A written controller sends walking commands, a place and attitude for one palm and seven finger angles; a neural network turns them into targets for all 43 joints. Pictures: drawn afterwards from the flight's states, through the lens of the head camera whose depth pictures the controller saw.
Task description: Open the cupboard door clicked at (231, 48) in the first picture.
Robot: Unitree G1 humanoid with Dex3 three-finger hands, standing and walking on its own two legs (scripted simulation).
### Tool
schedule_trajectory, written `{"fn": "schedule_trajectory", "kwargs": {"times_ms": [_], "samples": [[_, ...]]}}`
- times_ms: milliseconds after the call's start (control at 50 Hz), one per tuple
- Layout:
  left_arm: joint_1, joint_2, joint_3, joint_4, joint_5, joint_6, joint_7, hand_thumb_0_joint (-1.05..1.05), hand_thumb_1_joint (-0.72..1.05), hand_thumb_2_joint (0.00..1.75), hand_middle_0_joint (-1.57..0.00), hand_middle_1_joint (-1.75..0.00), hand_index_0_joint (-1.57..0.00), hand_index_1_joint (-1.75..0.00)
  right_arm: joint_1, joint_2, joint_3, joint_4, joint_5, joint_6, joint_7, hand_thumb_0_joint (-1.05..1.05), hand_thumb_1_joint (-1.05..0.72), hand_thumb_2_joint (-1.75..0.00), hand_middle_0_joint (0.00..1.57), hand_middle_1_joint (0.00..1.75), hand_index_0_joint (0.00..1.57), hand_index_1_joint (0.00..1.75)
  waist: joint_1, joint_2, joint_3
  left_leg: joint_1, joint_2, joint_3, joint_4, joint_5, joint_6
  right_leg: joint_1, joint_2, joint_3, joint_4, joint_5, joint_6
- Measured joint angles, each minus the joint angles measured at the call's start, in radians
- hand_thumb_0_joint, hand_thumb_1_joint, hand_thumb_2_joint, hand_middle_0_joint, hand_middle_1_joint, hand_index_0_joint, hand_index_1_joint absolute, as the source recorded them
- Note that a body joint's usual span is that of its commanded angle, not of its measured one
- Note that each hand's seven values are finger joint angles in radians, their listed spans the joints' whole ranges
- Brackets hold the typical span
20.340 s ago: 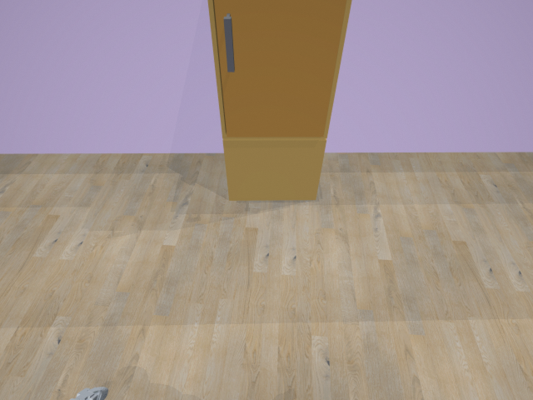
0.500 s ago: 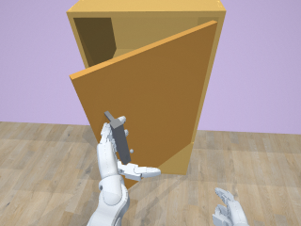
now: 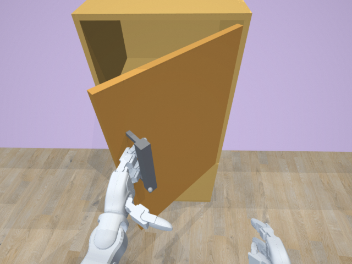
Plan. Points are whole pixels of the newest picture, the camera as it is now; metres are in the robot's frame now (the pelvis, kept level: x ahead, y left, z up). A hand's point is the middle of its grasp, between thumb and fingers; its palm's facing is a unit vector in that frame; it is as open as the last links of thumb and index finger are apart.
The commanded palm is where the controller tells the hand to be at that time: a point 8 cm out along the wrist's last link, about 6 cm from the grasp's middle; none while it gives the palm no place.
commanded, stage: slide the hand sideways off the handle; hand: left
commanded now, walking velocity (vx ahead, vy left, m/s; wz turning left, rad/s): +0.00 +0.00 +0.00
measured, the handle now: (141, 162) +0.32 +0.10 +0.08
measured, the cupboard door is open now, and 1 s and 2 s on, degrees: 45 43 43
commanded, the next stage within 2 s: draw the hand back to the body in 0.76 s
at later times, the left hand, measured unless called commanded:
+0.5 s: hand (117, 210) +0.21 +0.13 +0.08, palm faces -0.01 -1.00 -0.04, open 16.2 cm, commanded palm +0.18 +0.19 +0.08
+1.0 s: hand (95, 218) +0.19 +0.16 +0.09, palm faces -0.01 -1.00 -0.05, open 16.3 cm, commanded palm +0.16 +0.23 +0.10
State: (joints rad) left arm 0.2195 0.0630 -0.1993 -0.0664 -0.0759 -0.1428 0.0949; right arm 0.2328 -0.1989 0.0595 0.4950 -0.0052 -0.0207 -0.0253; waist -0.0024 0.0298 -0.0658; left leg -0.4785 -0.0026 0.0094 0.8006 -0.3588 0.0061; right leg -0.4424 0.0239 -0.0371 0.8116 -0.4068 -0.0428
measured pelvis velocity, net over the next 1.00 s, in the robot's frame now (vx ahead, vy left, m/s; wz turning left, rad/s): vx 0.01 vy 0.01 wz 0.03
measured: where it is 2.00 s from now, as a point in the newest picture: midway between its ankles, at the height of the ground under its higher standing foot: outside the picture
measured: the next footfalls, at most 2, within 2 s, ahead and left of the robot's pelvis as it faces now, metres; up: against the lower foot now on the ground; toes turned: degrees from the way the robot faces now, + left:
none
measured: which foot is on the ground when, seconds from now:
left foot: down 0.00-1.00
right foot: down 0.00-1.00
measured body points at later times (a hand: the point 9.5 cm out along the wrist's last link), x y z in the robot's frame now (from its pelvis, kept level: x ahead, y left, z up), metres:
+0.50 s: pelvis +0.02 -0.01 -0.01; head +0.03 -0.02 +0.44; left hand +0.20 +0.18 +0.09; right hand +0.21 -0.22 -0.08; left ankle +0.04 +0.12 -0.70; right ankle +0.01 -0.09 -0.70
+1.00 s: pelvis +0.01 +0.01 -0.02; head +0.03 +0.00 +0.43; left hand +0.18 +0.22 +0.09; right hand +0.21 -0.21 -0.08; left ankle +0.04 +0.12 -0.70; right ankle +0.01 -0.09 -0.70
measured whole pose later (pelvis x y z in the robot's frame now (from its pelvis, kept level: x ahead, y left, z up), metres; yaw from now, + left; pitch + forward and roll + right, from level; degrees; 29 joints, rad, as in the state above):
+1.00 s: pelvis +0.01 +0.01 -0.02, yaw +2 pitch +6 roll -2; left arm 0.58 0.22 0.05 -0.35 -0.24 -0.23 -0.19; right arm 0.25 -0.22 0.03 0.46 0.03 -0.16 -0.07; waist 0.03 0.05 -0.09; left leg -0.61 0.00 -0.03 0.95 -0.44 0.01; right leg -0.54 0.03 -0.08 0.91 -0.47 -0.04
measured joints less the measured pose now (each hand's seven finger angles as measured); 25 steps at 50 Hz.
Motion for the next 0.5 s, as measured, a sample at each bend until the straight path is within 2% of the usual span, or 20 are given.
{"fn": "schedule_trajectory", "kwargs": {"times_ms": [80, 340, 500], "samples": [[0.065, 0.031, 0.03, -0.045, 0.003, -0.02, -0.01, -0.01, -0.5, 0.3, -0.21, -0.33, -0.19, -0.33, 0.008, -0.007, -0.005, -0.015, -0.001, -0.005, 0.007, 0.02, -0.9, -0.9, 0.2, 0.3, 0.2, 0.3, 0.001, 0.006, 0.001, -0.001, 0.005, -0.002, 0.008, -0.007, -0.003, 0.001, 0.006, -0.002, 0.002, -0.004, -0.003], [0.213, 0.079, 0.099, -0.155, -0.062, -0.077, -0.132, -0.01, -0.5, 0.3, -0.19, -0.32, -0.17, -0.31, 0.013, -0.033, -0.021, -0.015, 0.008, -0.073, -0.013, 0.02, -0.9, -0.9, 0.2, 0.3, 0.2, 0.3, 0.019, 0.021, -0.001, -0.045, 0.004, -0.024, 0.044, -0.031, -0.007, -0.03, 0.005, -0.023, 0.027, -0.03, -0.006], [0.313, 0.108, 0.171, -0.205, -0.105, -0.087, -0.206, -0.01, -0.5, 0.3, -0.19, -0.32, -0.18, -0.32, 0.02, -0.026, -0.025, -0.022, 0.016, -0.086, -0.018, 0.02, -0.9, -0.9, 0.2, 0.3, 0.2, 0.3, 0.021, 0.013, -0.023, -0.058, 0.007, -0.024, 0.061, -0.053, -0.011, -0.043, 0.009, -0.023, 0.042, -0.05, -0.008]]}}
